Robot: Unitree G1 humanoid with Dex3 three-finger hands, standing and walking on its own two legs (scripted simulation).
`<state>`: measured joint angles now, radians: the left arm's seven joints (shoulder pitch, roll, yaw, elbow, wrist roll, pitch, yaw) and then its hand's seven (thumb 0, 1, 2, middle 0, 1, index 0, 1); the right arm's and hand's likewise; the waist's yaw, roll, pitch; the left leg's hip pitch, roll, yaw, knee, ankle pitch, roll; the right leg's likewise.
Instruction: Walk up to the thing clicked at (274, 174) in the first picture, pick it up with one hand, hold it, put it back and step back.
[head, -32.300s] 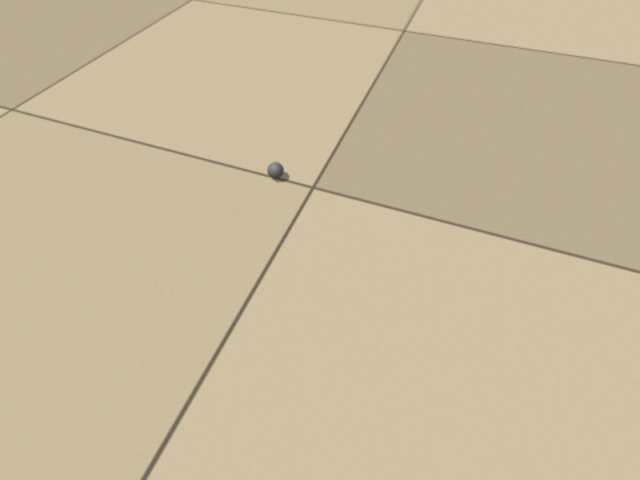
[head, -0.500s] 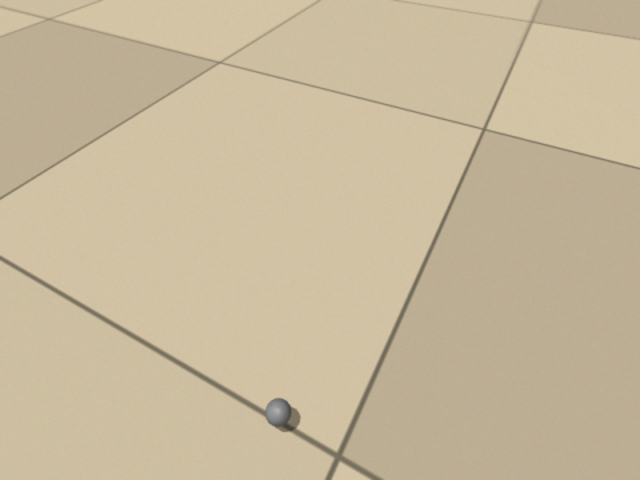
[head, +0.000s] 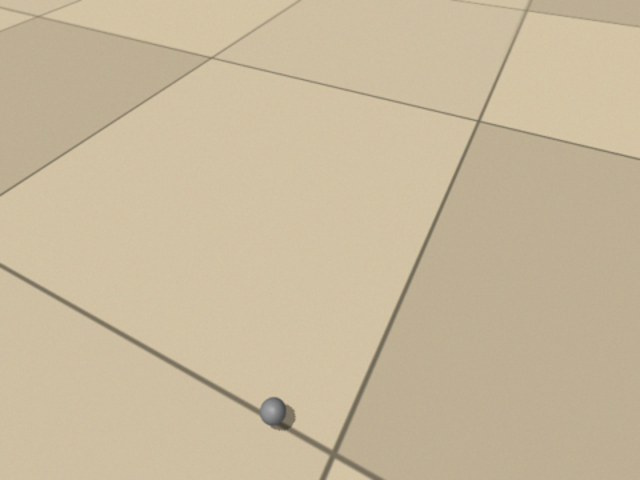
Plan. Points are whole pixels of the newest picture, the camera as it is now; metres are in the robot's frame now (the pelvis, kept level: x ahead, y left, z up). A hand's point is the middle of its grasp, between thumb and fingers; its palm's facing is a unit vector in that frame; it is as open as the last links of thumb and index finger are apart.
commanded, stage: stand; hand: left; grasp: from above
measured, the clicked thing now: (273, 411) +0.42 +0.18 -0.74
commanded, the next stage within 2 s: step back in 1.10 s
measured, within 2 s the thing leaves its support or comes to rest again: neither
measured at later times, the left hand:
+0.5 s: hand out of the picture +0.07 +0.24 -0.16, palm faces +0.01 -0.94 -0.33, open 7.4 cm
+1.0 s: hand out of the picture +0.09 +0.23 -0.15, palm faces -0.01 -0.94 -0.34, open 7.4 cm
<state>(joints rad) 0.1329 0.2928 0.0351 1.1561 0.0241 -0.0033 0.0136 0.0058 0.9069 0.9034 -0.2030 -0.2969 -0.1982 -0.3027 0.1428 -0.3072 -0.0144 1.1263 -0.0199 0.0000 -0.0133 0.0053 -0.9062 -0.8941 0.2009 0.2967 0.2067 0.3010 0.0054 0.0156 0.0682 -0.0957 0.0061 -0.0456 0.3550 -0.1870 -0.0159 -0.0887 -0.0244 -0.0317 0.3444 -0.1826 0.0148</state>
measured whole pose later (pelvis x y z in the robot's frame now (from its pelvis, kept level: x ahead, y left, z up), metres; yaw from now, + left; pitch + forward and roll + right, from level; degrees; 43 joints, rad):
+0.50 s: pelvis +0.01 -0.01 +0.00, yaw +0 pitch -3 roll +0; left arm 0.11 0.32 0.03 1.16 0.02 -0.01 0.00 0.01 0.91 0.90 -0.20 -0.30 -0.20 -0.30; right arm 0.12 -0.32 -0.01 1.14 -0.02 0.00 -0.01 0.01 -0.91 -0.89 0.20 0.30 0.21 0.30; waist 0.00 0.01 0.07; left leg -0.09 0.02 -0.04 0.33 -0.19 -0.03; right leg -0.09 -0.01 -0.03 0.33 -0.18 0.01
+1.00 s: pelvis +0.01 -0.01 +0.00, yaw -1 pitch -3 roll +0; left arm 0.10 0.33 0.02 1.14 0.02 -0.01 0.00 0.01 0.91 0.90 -0.20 -0.30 -0.20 -0.30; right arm 0.11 -0.33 0.00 1.13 -0.02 -0.01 0.00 0.00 -0.91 -0.89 0.20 0.30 0.21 0.30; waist 0.00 0.01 0.06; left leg -0.08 0.03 -0.04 0.31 -0.18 -0.03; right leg -0.09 0.00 -0.03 0.33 -0.19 0.00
